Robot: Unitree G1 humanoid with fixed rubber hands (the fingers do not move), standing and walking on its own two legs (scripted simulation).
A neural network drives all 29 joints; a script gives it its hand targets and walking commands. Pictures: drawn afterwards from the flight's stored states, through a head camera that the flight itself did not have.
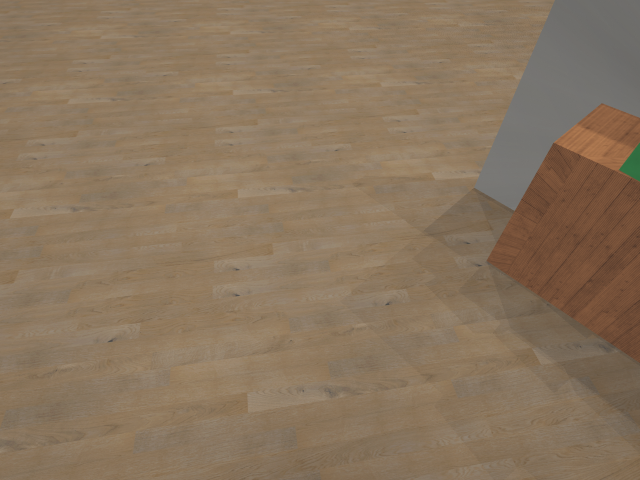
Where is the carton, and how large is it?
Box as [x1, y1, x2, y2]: [619, 143, 639, 180]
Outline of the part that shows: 639,143 619,169 638,180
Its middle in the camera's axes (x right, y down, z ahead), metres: +1.04 -0.24 +1.01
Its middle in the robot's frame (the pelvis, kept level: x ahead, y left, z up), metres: +0.92 -1.04 -0.10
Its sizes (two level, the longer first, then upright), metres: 0.257 0.247 0.196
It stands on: a pedestal, 0.58 m high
